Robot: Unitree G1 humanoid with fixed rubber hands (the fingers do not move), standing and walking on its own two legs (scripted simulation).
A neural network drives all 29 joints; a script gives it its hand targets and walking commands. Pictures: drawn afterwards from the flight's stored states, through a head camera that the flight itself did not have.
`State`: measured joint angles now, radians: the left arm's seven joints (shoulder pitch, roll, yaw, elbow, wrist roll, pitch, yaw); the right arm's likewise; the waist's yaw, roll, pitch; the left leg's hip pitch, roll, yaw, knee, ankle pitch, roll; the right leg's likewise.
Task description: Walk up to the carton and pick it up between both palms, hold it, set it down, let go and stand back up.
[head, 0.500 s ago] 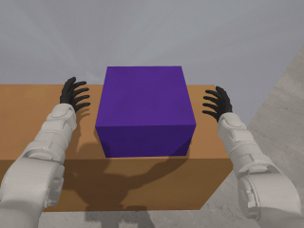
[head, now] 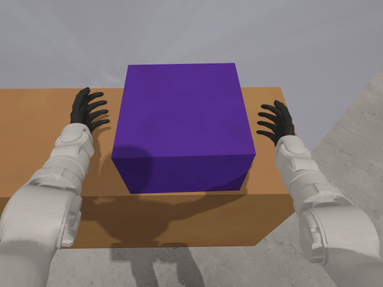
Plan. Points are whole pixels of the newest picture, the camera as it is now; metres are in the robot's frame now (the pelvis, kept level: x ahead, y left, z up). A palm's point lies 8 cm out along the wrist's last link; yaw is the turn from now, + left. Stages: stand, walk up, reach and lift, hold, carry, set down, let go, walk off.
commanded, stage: reach and lift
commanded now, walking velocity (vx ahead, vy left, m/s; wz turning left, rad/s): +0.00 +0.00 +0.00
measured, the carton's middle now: (183, 127) +0.51 +0.03 +0.00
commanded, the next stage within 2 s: none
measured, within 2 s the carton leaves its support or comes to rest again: neither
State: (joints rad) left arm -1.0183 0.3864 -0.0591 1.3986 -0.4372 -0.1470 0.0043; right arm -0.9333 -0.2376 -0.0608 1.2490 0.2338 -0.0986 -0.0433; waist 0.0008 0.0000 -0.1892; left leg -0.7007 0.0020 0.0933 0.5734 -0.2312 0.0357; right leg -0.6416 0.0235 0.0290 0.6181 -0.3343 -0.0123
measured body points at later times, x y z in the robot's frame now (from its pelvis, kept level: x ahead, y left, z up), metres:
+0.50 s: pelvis +0.01 +0.00 -0.01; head +0.19 -0.02 +0.40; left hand +0.49 +0.21 -0.02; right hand +0.48 -0.20 -0.04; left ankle +0.01 +0.10 -0.72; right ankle -0.04 -0.11 -0.72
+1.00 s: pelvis +0.01 +0.00 -0.02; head +0.20 +0.01 +0.39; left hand +0.49 +0.21 -0.03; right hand +0.48 -0.18 -0.04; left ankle +0.01 +0.10 -0.72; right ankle -0.04 -0.10 -0.72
